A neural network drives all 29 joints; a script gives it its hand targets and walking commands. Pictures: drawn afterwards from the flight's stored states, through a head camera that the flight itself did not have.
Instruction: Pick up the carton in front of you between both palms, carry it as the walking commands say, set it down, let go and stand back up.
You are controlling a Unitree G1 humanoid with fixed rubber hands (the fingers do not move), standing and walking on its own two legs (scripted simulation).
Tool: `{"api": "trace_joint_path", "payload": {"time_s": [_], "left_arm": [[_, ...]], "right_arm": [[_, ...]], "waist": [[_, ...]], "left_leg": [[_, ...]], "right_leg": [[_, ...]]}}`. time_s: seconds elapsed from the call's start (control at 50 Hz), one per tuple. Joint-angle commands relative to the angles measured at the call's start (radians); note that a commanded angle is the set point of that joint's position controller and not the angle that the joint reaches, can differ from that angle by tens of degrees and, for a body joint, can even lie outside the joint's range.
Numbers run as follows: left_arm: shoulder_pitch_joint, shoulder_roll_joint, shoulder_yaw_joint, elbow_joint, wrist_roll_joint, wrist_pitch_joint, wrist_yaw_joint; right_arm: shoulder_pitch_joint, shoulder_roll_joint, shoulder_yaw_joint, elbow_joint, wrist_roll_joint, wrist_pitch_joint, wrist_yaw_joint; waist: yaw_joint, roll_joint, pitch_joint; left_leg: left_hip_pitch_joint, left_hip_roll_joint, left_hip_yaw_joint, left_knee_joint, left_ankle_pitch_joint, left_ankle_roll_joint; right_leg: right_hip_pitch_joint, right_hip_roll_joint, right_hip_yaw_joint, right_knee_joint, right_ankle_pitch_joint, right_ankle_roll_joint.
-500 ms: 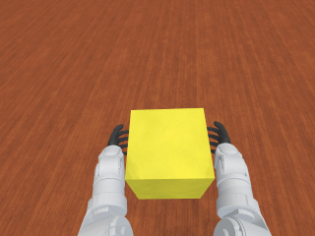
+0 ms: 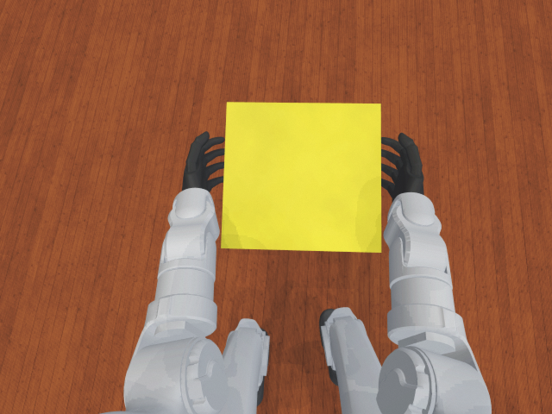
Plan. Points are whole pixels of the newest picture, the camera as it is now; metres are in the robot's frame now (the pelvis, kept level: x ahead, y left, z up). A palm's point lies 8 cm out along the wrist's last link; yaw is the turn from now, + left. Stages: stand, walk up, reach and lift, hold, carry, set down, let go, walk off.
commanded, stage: set down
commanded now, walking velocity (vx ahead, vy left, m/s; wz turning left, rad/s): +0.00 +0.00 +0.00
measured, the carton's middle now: (298, 188) +0.45 -0.03 -0.16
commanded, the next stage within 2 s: none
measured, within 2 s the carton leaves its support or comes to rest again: rests again in 1.62 s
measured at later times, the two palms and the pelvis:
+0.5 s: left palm (219, 187) +0.48 +0.12 -0.23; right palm (373, 203) +0.43 -0.17 -0.23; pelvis -0.03 -0.01 -0.13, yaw +0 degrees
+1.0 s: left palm (233, 189) +0.53 +0.12 -0.39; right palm (354, 210) +0.46 -0.17 -0.38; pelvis -0.04 +0.00 -0.23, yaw -1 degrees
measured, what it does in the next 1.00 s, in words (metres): lowers itself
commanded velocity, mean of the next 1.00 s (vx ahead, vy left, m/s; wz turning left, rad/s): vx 0.00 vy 0.00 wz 0.00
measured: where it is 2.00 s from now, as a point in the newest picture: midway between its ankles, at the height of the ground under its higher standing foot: (296, 370)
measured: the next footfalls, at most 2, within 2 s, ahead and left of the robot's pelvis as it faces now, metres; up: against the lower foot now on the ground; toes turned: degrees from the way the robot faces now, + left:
none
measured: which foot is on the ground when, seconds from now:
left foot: down 0.00-1.00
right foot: down 0.00-1.00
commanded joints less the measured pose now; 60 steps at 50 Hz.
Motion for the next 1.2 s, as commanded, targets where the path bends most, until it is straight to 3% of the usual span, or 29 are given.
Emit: {"api": "trace_joint_path", "payload": {"time_s": [0.0,0.22,0.46,0.68,1.02,1.1,1.18], "left_arm": [[-0.547,-0.887,-0.541,0.107,-0.083,0.014,-0.295],[-0.722,-0.800,-0.528,0.155,-0.135,-0.016,-0.291],[-0.885,-0.713,-0.515,0.229,-0.184,-0.006,-0.287],[-1.028,-0.614,-0.484,0.310,-0.185,-0.013,-0.271],[-1.251,-0.487,-0.595,0.371,-0.298,-0.043,-0.218],[-1.318,-0.480,-0.631,0.318,-0.340,-0.064,-0.209],[-1.249,-0.486,-0.611,0.370,-0.323,-0.069,-0.209]], "right_arm": [[-0.532,0.862,0.568,0.156,0.081,0.036,0.285],[-0.709,0.858,0.589,0.134,0.143,0.015,0.198],[-0.911,0.808,0.584,0.109,0.188,0.022,0.123],[-1.067,0.711,0.496,0.131,0.195,0.008,0.111],[-1.276,0.537,0.460,0.119,0.294,-0.028,0.106],[-1.258,0.580,0.460,0.143,0.340,-0.039,0.110],[-1.223,0.598,0.442,0.193,0.337,-0.032,0.130]], "waist": [[-0.013,0.029,-0.768],[-0.002,0.004,-0.979],[-0.009,-0.004,-1.031],[-0.031,0.033,-0.965],[-0.102,0.126,-0.950],[-0.089,0.154,-0.988],[-0.074,0.154,-0.890]], "left_leg": [[0.254,-0.052,0.034,-0.099,0.222,-0.034],[-0.012,-0.076,0.084,0.139,0.222,-0.028],[-0.191,-0.085,0.112,0.330,0.140,-0.024],[-0.280,-0.074,0.111,0.472,0.102,-0.020],[-0.190,-0.045,0.078,0.694,0.222,-0.028],[-0.181,-0.042,0.072,0.727,0.305,-0.022],[-0.167,-0.038,0.047,0.748,0.379,-0.011]], "right_leg": [[0.420,0.101,-0.112,0.028,0.204,-0.029],[0.330,0.112,-0.118,0.242,0.270,0.009],[0.234,0.120,-0.145,0.426,0.214,0.024],[0.063,0.114,-0.172,0.583,0.162,0.025],[-0.110,0.075,-0.213,0.826,0.206,0.026],[-0.096,0.080,-0.206,0.872,0.282,0.019],[-0.215,0.084,-0.203,0.891,0.284,0.023]]}}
